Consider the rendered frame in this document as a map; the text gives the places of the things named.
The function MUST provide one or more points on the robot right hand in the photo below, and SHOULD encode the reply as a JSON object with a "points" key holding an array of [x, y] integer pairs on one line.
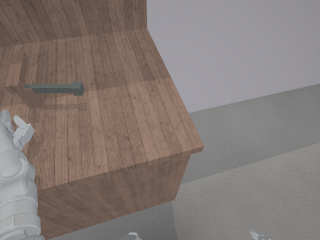
{"points": [[258, 235]]}

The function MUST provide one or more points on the tap lever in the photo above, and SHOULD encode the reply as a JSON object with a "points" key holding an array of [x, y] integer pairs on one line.
{"points": [[77, 88]]}

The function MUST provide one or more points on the counter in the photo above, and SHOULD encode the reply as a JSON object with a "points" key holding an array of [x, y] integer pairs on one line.
{"points": [[121, 147]]}

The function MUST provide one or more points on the left robot forearm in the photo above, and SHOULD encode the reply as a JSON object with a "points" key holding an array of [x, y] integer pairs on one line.
{"points": [[18, 197]]}

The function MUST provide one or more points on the robot left hand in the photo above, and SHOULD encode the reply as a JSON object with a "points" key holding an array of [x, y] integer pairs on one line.
{"points": [[10, 140]]}

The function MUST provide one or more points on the robot left shin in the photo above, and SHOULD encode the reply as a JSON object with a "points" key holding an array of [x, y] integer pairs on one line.
{"points": [[133, 233]]}

